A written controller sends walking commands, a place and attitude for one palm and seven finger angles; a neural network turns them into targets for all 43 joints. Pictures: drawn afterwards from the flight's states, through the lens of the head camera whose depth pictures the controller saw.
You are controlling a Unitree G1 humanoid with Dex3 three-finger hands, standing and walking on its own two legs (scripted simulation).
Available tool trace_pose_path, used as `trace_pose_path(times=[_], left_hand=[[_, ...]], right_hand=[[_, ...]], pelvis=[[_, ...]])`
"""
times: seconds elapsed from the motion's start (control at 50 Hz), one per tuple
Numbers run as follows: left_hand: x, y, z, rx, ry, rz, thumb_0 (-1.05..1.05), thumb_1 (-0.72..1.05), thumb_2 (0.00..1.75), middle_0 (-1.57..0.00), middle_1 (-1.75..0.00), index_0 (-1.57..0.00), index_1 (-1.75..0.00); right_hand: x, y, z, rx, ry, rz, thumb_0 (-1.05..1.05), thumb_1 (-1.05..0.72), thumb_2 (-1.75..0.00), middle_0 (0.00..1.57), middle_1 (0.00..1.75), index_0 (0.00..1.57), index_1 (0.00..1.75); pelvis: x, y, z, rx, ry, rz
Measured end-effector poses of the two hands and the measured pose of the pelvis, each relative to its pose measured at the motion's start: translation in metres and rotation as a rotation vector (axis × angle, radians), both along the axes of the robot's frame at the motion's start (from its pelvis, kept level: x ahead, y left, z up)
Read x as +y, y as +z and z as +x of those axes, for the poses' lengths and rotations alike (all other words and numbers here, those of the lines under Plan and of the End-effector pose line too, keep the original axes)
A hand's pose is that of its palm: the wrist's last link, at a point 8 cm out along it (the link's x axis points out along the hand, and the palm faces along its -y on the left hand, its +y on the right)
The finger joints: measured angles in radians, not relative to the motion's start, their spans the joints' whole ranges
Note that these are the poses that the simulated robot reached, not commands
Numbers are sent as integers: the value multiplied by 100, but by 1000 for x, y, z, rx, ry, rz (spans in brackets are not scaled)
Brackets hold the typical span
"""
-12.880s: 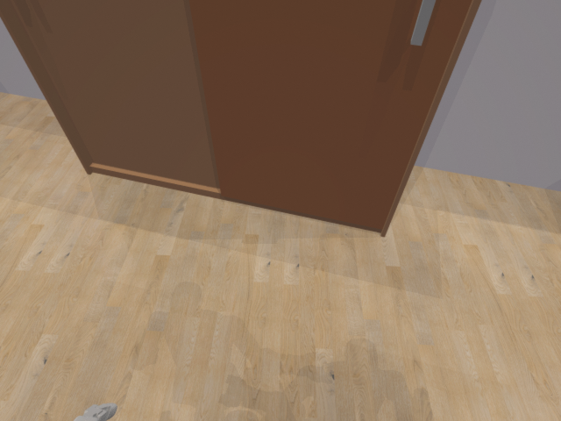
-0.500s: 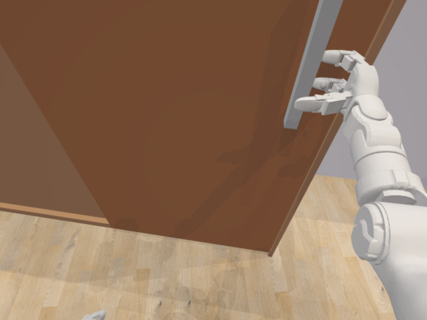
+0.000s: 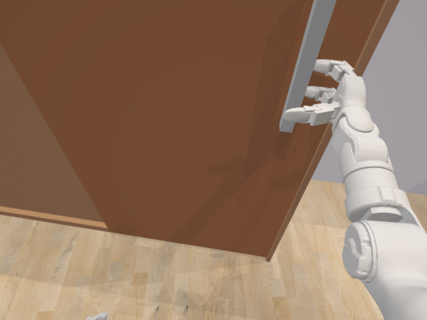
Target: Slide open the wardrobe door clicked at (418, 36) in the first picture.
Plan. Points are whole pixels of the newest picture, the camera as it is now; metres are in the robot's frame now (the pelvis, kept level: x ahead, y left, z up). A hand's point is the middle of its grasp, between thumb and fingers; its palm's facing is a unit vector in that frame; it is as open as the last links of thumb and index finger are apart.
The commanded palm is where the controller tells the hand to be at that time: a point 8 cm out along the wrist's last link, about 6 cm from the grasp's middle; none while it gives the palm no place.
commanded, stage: slide the fingers in behind the handle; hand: right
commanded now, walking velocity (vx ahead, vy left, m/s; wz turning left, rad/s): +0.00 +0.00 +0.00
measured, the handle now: (304, 56) +0.53 -0.09 +0.26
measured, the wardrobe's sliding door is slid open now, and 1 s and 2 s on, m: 0.00 0.00 0.00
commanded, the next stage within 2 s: grip the handle and tug to test in 1.28 s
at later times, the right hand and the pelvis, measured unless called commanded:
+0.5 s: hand (305, 91) +0.49 -0.10 +0.21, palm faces +0.06 +1.00 +0.01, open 13.8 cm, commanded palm +0.46 -0.14 +0.21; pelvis +0.00 +0.00 +0.00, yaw -1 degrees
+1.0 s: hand (289, 90) +0.48 -0.07 +0.21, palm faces +0.06 +1.00 +0.01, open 14.0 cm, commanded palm +0.46 -0.12 +0.21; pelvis +0.00 +0.01 +0.00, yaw +0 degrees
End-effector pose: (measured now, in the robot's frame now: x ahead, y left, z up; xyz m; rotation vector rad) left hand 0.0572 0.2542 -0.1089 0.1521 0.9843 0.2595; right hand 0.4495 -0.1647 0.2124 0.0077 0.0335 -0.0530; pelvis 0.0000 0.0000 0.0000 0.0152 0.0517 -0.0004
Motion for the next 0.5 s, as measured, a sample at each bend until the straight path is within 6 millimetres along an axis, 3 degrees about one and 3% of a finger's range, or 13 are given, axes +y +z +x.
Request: trace_pose_path(times=[0.2, 0.5], left_hand=[[-2, 3, 20, -34, -40, 3, 1, 90, 90, -20, -30, -20, -30], [1, -6, -2, 44, -17, -12, 1, 90, 90, -20, -30, -20, -30]], right_hand=[[7, 3, 7, 23, -3, -4, -1, 50, -30, 30, 120, 30, 120], [12, 1, 13, 3, -9, -1, -1, 50, -30, 31, 120, 32, 123]], pelvis=[[0, -1, 0, 11, -12, -1], [4, -1, 4, 20, -11, -2]])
